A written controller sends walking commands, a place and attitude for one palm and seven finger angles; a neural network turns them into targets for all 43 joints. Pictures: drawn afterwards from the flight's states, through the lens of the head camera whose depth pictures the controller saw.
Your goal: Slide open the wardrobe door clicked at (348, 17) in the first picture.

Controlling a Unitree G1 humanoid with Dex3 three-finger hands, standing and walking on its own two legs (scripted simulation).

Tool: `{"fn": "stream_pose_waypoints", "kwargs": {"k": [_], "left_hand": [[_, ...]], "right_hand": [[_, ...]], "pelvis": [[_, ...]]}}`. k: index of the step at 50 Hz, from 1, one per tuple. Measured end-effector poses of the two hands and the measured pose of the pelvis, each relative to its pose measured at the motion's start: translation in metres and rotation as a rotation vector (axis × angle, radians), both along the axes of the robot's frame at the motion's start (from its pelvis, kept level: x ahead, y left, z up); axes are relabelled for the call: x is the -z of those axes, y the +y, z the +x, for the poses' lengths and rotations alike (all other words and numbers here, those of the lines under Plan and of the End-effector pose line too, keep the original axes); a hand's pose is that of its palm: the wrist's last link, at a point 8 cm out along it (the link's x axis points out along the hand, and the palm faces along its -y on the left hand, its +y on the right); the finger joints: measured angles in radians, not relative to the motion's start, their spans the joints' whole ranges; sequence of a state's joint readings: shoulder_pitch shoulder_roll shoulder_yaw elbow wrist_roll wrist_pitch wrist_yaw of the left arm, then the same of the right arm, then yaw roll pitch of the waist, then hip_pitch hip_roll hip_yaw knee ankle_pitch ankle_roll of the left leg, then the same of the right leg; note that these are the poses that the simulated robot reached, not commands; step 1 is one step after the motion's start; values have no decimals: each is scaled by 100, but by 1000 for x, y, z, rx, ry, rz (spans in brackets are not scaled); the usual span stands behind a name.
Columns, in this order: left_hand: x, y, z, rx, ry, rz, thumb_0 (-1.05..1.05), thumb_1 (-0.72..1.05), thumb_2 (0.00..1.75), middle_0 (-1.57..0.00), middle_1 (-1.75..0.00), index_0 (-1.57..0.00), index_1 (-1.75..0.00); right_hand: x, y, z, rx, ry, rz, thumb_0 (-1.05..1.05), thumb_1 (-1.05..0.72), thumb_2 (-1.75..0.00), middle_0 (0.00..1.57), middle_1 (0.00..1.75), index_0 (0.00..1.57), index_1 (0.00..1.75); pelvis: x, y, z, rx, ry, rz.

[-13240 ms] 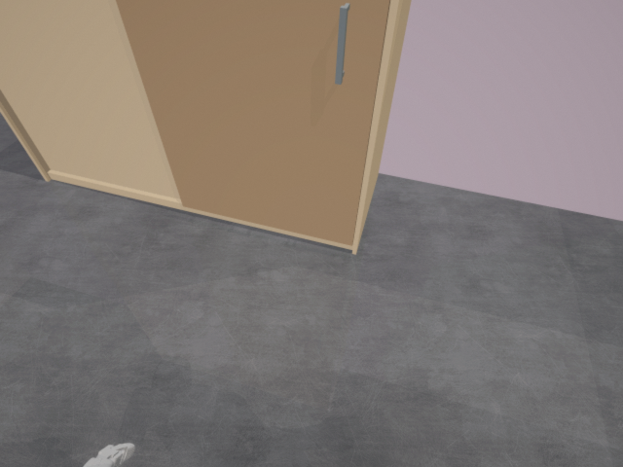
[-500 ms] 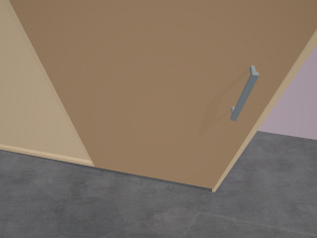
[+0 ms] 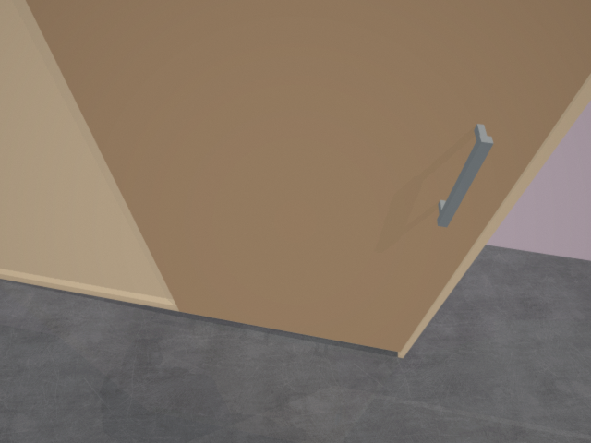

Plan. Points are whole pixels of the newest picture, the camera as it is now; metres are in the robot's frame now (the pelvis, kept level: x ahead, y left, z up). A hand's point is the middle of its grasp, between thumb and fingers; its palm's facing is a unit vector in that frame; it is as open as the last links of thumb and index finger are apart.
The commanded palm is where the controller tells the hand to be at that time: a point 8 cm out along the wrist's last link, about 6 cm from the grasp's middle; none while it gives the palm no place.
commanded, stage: shuffle to correct the standing spot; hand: right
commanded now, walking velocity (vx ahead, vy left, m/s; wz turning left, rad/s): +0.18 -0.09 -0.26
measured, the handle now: (460, 179) +0.51 -0.24 +0.08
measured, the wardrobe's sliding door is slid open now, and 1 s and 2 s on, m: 0.00 0.00 0.00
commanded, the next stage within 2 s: come to a stop and stand still in 0.26 s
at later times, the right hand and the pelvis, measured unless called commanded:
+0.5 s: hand out of the picture +0.00 -0.25 -0.20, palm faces +0.13 +0.97 -0.18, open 7.3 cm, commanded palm none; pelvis +0.05 -0.07 -0.01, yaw -5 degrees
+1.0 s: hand out of the picture +0.11 -0.21 -0.18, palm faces +0.06 +0.97 -0.24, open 7.3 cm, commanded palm none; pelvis +0.04 -0.02 -0.02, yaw -5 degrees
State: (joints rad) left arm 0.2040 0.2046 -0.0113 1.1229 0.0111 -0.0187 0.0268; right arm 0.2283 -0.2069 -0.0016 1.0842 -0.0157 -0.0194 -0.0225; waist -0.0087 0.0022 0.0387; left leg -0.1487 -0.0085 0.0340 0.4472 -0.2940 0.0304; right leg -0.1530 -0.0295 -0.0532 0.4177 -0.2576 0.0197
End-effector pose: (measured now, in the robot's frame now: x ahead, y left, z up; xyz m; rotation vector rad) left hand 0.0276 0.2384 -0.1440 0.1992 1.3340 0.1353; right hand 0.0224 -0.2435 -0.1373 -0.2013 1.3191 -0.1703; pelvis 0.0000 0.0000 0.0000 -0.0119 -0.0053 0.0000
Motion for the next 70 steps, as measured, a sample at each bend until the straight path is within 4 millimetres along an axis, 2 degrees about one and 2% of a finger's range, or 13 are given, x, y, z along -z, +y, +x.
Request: {"fn": "stream_pose_waypoints", "kwargs": {"k": [6,11,16,20,22,25,32,41,44,47,52,59,70], "left_hand": [[3,1,-1,12,10,-2,1,90,90,-19,-30,-20,-30],[1,-8,4,51,59,2,1,91,90,-19,-30,-20,-30],[-8,-29,38,85,28,11,1,91,90,-19,-30,-20,-30],[-3,-52,69,105,-50,32,1,91,90,-19,-30,-20,-30],[-4,-63,75,97,-65,32,1,91,90,-19,-30,-20,-30],[-9,-80,76,90,-51,23,1,91,90,-19,-30,-20,-30],[-16,-92,73,75,6,30,2,94,90,-20,-30,-21,-30],[-14,-73,55,18,24,23,1,92,90,-20,-30,-21,-30],[-6,-59,47,7,30,0,1,91,90,-20,-30,-21,-30],[8,-40,47,-8,-13,-15,1,91,90,-20,-30,-21,-30],[16,-21,49,-17,-95,-30,1,91,90,-19,-30,-20,-30],[15,-13,41,11,-137,-56,1,91,90,-19,-30,-20,-30],[11,-11,-13,21,2,-36,1,91,90,-19,-30,-20,-30]], "right_hand": [[4,4,-5,19,0,8,0,-91,-90,20,30,20,30],[11,3,-24,96,11,40,0,-91,-90,20,30,20,30],[18,-8,-55,158,101,76,0,-91,-90,20,30,20,30],[34,-28,-67,181,191,98,0,-91,-90,20,30,20,30],[34,-38,-60,174,211,90,0,-91,-90,20,30,20,30],[28,-50,-34,163,172,76,1,-91,-90,20,30,20,30],[17,-55,28,141,46,78,0,-91,-90,20,30,20,30],[12,-41,70,94,-24,65,0,-92,-90,20,30,20,30],[8,-32,78,71,-60,43,0,-92,-90,20,30,20,30],[11,-24,79,44,-118,7,0,-91,-90,20,30,20,30],[6,-6,68,24,-160,-9,0,-91,-90,20,30,20,30],[2,7,41,52,-192,-9,0,-92,-90,20,30,20,30],[12,10,-28,111,-45,17,0,-91,-90,20,30,20,30]], "pelvis": [[3,2,2,13,-3,6],[5,-7,11,52,-1,20],[5,-27,26,77,-3,18],[19,-50,41,88,-10,17],[18,-58,47,80,-12,13],[10,-66,54,85,-4,13],[-2,-73,62,100,8,27],[-3,-54,55,98,18,35],[1,-43,49,91,26,33],[13,-28,44,77,19,6],[18,-15,33,94,-43,3],[17,-2,20,97,-70,1],[13,-1,8,102,-52,14]]}}
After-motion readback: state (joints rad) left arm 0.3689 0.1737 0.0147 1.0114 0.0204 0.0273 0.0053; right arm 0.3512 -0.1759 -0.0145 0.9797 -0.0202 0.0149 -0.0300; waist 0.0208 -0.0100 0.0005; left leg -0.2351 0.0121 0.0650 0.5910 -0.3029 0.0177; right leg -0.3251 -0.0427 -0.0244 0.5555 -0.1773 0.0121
